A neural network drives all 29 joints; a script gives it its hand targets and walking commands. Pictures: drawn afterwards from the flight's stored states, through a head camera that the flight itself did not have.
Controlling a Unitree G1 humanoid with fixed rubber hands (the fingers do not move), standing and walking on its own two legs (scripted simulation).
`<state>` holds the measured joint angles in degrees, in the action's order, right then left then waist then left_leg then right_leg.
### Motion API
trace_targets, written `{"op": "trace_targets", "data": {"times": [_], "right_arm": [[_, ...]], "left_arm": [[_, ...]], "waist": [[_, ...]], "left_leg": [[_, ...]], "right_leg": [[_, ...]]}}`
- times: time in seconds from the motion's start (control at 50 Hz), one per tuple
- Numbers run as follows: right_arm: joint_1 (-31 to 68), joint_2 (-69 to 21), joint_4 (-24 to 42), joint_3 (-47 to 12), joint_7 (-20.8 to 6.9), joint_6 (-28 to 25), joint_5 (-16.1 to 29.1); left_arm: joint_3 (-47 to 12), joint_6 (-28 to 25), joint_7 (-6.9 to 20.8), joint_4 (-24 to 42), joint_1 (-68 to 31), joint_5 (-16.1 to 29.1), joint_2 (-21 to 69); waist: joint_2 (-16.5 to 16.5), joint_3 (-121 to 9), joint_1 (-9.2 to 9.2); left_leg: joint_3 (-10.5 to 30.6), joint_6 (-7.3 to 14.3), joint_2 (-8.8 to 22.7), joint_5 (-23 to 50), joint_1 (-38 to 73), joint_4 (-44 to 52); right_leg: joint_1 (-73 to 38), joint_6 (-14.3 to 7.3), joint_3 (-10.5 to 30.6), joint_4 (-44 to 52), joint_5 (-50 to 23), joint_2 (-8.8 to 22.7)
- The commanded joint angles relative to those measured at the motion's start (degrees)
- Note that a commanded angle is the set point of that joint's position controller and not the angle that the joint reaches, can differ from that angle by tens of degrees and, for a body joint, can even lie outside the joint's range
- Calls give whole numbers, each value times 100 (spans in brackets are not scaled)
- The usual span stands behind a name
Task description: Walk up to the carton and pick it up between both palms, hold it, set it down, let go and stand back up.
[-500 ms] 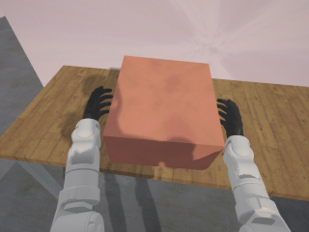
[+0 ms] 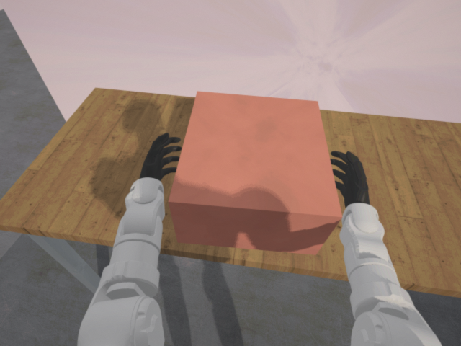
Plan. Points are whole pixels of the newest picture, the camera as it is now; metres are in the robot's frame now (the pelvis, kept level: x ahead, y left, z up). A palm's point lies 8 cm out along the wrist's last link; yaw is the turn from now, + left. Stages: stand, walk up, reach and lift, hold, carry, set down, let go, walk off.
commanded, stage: set down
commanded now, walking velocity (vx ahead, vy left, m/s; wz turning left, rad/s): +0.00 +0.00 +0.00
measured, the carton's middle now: (252, 167) +0.47 -0.02 +0.03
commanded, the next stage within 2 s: none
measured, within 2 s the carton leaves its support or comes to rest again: rests again in 0.94 s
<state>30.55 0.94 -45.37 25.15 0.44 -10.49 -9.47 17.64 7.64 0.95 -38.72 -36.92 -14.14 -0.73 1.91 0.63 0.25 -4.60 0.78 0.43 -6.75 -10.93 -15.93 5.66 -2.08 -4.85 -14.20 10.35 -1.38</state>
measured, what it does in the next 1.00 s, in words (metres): stands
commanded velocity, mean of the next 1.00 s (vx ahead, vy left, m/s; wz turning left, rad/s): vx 0.00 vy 0.00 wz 0.00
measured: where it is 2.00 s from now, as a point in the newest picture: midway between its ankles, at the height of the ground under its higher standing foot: outside the picture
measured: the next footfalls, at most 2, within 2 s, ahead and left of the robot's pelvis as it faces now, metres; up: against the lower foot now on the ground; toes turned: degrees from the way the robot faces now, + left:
none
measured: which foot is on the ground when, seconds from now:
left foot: down 0.00-1.00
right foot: down 0.00-1.00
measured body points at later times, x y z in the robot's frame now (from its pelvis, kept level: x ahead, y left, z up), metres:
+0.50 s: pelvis +0.01 +0.00 +0.00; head +0.06 +0.01 +0.45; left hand +0.43 +0.17 +0.05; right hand +0.40 -0.20 +0.04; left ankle +0.02 +0.10 -0.75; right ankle -0.03 -0.09 -0.75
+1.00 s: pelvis +0.01 +0.00 +0.00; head +0.09 +0.01 +0.44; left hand +0.45 +0.16 +0.03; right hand +0.41 -0.21 +0.03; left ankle +0.02 +0.10 -0.75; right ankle -0.03 -0.09 -0.75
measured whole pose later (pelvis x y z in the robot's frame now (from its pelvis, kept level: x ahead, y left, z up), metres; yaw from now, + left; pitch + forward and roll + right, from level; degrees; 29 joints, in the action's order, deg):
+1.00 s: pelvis +0.01 +0.00 +0.00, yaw -1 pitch +13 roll +0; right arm 39.4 1.7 -57.4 32.9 1.0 -18.7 -16.9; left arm 23.1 -7.8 0.3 -61.1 -47.3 -13.9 -4.5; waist 2.3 -3.3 0.2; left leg -5.6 0.9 1.0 -6.0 -23.5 -16.4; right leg 19.4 -2.2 -4.0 -16.3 10.0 -1.7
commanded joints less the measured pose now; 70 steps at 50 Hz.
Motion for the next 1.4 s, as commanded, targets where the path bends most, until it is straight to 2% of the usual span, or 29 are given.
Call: {"op": "trace_targets", "data": {"times": [0.0, 0.1, 0.16, 0.2, 0.32, 0.44, 0.54, 0.68, 0.74, 0.82, 0.96, 1.02, 1.22, 1.38], "right_arm": [[4364, -2165, 691, -1847, -630, -588, -382], [4285, -2304, 330, -1633, -584, -357, -538], [4289, -2369, 282, -1530, -566, -222, -589], [4249, -2385, 289, -1455, -577, -154, -601], [4235, -2408, 368, -1278, -653, -244, -688], [4363, -2482, 297, -1212, -741, -700, -880], [4465, -2592, -28, -1320, -728, -1039, -1029], [4481, -2686, -617, -1381, -648, -1094, -1111], [4456, -2722, -755, -1359, -631, -1021, -1096], [4477, -2717, -858, -1256, -669, -980, -1082], [4498, -2645, -1047, -1019, -777, -1152, -1158], [4466, -2557, -1145, -870, -810, -1162, -1256], [4484, -2516, -1222, -583, -902, -1009, -1489], [4338, -2507, -1247, -428, -965, -881, -1591]], "left_arm": [[-1508, -636, 416, 163, -3498, 118, 2510], [-865, -549, 656, -408, -3439, -88, 2218], [-600, -463, 766, -529, -3495, -188, 2129], [-503, -428, 804, -532, -3528, -239, 2080], [-628, -549, 704, -302, -3724, -247, 2246], [-1080, -1039, 450, -272, -3951, -122, 2520], [-1197, -1440, 364, -679, -3926, -56, 2639], [-809, -1645, 524, -1576, -3803, -95, 2437], [-684, -1664, 579, -1789, -3862, -114, 2371], [-634, -1694, 569, -1862, -4009, -132, 2384], [-845, -1969, 393, -1836, -4228, -172, 2535], [-763, -2006, 368, -1984, -4144, -242, 2511], [-357, -2137, 392, -2324, -4235, -328, 2288], [-221, -2140, 370, -2356, -4207, -436, 2216]], "waist": [[-79, -3437, -32], [238, -2737, -13], [288, -2460, -23], [193, -2384, -28], [-223, -2902, -22], [-481, -4014, -10], [-274, -4443, 20], [236, -3912, 29], [275, -3705, 13], [123, -3760, 16], [-372, -4411, 24], [-370, -4362, 37], [-32, -4051, 55], [-86, -3964, 45]], "left_leg": [[7, -206, 145, 2074, 1672, -280], [-81, 42, 39, 1018, 649, 138], [-110, 97, -3, 761, 462, 277], [-119, 95, -12, 759, 521, 306], [-132, -95, 67, 1610, 1280, 15], [-51, -289, 216, 2805, 1933, -497], [-5, -267, 256, 3229, 1650, -689], [-17, 15, 148, 2214, 261, -333], [-15, 71, 120, 1936, 28, -208], [-9, 33, 144, 1995, 258, -248], [-1, -173, 259, 2664, 939, -581], [-15, -166, 280, 2501, 856, -585], [-39, -13, 262, 1676, 342, -361], [-43, -15, 273, 1606, 528, -361]], "right_leg": [[-330, 454, -209, -161, -2700, 68], [-1166, 630, 21, -325, -3081, 260], [-1398, 694, 86, -378, -3211, 320], [-1371, 695, 101, -370, -3171, 335], [-728, 579, -52, -341, -3030, 220], [121, 438, -210, -349, -3117, 104], [140, 447, -175, -471, -3689, 105], [-794, 595, 63, -769, -4587, 303], [-933, 633, 134, -815, -4703, 362], [-598, 586, 119, -764, -4360, 331], [347, 383, -7, -611, -3669, 224], [485, 349, -13, -552, -3362, 218], [434, 396, 14, -561, -2807, 256], [758, 376, 14, -479, -2373, 241]]}}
